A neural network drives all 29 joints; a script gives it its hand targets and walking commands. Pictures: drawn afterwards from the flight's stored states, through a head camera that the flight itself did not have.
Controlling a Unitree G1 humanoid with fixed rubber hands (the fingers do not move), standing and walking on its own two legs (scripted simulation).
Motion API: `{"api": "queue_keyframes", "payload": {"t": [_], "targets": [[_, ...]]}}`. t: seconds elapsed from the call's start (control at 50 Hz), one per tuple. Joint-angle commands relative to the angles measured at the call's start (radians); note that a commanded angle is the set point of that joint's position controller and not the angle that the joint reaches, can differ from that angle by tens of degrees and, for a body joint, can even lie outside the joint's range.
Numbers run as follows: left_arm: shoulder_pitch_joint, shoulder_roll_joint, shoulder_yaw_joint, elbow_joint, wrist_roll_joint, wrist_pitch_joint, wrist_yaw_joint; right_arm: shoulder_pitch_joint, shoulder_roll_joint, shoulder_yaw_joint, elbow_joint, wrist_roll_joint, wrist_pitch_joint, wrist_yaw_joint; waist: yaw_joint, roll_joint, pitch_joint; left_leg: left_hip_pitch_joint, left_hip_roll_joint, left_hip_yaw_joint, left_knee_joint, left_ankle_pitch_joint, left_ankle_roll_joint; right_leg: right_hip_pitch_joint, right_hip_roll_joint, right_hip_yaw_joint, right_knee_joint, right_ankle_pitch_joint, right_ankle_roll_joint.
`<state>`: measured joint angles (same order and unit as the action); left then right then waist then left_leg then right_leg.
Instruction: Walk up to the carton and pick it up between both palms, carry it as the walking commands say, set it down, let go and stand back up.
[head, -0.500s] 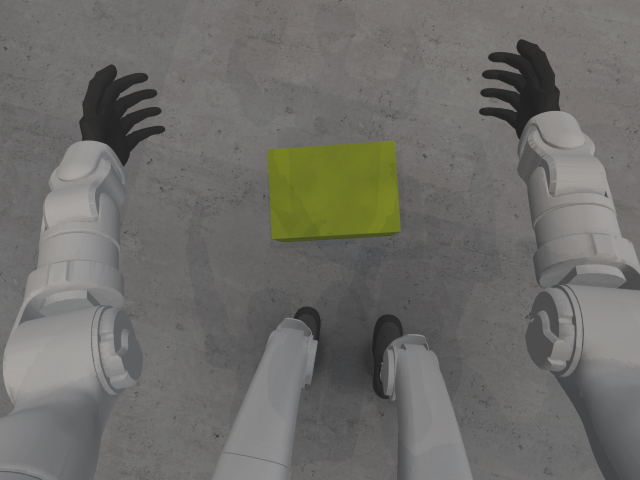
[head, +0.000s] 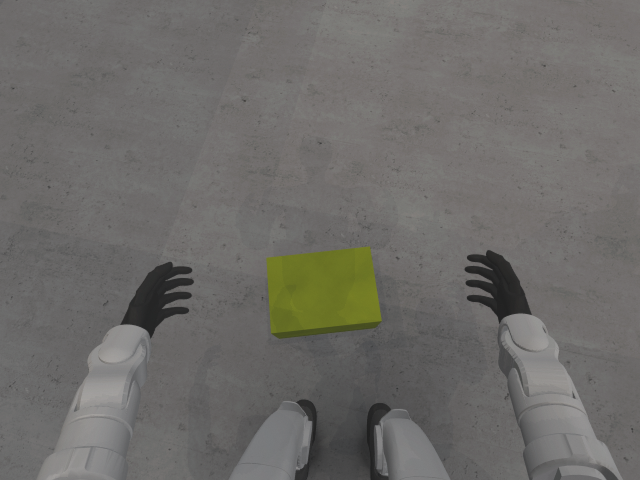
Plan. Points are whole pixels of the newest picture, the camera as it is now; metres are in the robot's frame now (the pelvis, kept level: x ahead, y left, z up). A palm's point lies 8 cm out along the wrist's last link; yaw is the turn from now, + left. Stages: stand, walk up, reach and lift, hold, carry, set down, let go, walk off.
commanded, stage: let go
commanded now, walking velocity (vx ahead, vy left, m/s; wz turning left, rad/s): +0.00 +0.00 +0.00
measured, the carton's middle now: (322, 294) +0.43 +0.05 -0.65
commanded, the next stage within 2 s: stand in 0.82 s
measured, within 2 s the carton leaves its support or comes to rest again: neither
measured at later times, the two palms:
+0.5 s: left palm (164, 397) +0.19 +0.20 -0.02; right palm (612, 428) +0.19 -0.27 -0.02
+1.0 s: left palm (110, 404) +0.18 +0.26 -0.03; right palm (630, 445) +0.18 -0.29 -0.03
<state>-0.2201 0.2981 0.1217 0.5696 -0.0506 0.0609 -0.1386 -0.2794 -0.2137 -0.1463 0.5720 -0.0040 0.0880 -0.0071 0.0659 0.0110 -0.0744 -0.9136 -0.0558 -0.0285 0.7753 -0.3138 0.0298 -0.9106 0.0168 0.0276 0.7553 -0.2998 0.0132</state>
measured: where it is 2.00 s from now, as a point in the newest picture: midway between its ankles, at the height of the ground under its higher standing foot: (339, 459)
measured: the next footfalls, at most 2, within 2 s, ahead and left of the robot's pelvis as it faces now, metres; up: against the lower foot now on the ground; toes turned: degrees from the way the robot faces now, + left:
none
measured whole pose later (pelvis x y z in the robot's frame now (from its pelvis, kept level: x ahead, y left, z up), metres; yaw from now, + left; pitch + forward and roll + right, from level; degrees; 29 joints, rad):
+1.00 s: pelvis +0.03 -0.02 +0.04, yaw +0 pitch -1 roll +0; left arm 0.20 0.33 0.06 0.60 0.04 0.05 0.00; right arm 0.20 -0.30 -0.04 0.66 -0.04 0.04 -0.01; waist 0.01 -0.02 0.02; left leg -0.17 -0.03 -0.05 0.49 -0.30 0.01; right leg -0.17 0.04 0.02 0.48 -0.29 -0.02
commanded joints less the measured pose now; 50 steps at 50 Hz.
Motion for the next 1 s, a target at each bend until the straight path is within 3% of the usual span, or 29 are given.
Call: {"api": "queue_keyframes", "payload": {"t": [0.0,0.18,0.3,0.46,0.62,0.8,0.82,0.86,0.9,0.98], "targets": [[0.061,0.094,0.013,-0.079,0.006,-0.039,0.019,0.026,-0.075,-0.001,-0.076,-0.007,-0.044,0.007,0.001,0.011,-0.418,0.471,0.063,-0.053,-0.127,0.393,-0.074,0.308,0.01,-0.02,-0.096,0.154,0.0],[0.348,0.049,-0.041,-0.192,0.014,-0.065,0.056,0.324,-0.085,0.04,-0.158,0.002,-0.085,0.029,-0.032,0.021,-0.216,0.659,0.058,-0.029,-0.284,0.438,-0.072,0.626,0.022,0.002,-0.262,0.279,-0.007],[0.412,0.029,-0.059,-0.252,0.03,-0.035,0.056,0.437,-0.088,0.067,-0.241,0.003,-0.066,0.054,-0.046,-0.046,-0.044,0.717,0.033,0.009,-0.369,0.292,-0.056,0.756,0.011,0.007,-0.358,0.273,0.005],[0.406,0.045,-0.044,-0.247,0.071,0.036,0.048,0.459,-0.08,0.078,-0.256,0.009,-0.001,0.074,-0.038,-0.034,0.099,0.796,0.009,0.041,-0.392,0.169,-0.043,0.806,-0.011,0.017,-0.405,0.211,0.019],[0.405,0.055,-0.053,-0.236,0.076,0.077,0.048,0.46,-0.078,0.077,-0.243,0.012,0.038,0.069,-0.051,-0.027,0.137,0.781,0.001,0.035,-0.376,0.184,-0.032,0.862,-0.006,0.017,-0.38,0.269,0.019],[0.393,0.043,-0.059,-0.287,0.058,0.157,0.098,0.465,-0.12,0.089,-0.211,0.05,0.009,0.04,-0.063,-0.039,0.077,0.696,-0.005,0.001,-0.34,0.19,-0.046,0.882,-0.003,0.032,-0.32,0.293,0.007],[0.37,0.157,-0.019,-0.155,0.082,0.073,0.138,0.453,-0.188,0.074,-0.076,-0.049,-0.015,0.008,-0.046,-0.116,0.106,0.673,0.077,-0.031,-0.337,0.153,-0.056,0.712,-0.06,0.051,-0.356,0.115,0.011],[0.359,0.151,-0.03,-0.121,0.093,0.003,0.149,0.465,-0.217,0.063,-0.041,-0.059,-0.043,-0.012,-0.072,-0.05,0.106,0.706,0.085,-0.054,-0.352,0.091,-0.044,0.675,-0.068,0.088,-0.382,-0.005,-0.003],[0.353,0.137,-0.032,-0.088,0.091,-0.026,0.145,0.446,-0.22,0.064,-0.013,-0.051,-0.063,-0.011,-0.07,-0.008,0.096,0.689,0.101,-0.076,-0.373,0.079,-0.032,0.697,-0.065,0.085,-0.37,0.026,-0.009],[0.36,0.147,-0.033,-0.022,0.086,-0.049,0.139,0.413,-0.229,0.067,0.032,-0.036,-0.082,-0.004,-0.058,-0.003,0.033,0.708,0.115,-0.082,-0.368,0.244,-0.03,0.782,-0.072,0.081,-0.344,0.22,-0.011]]}}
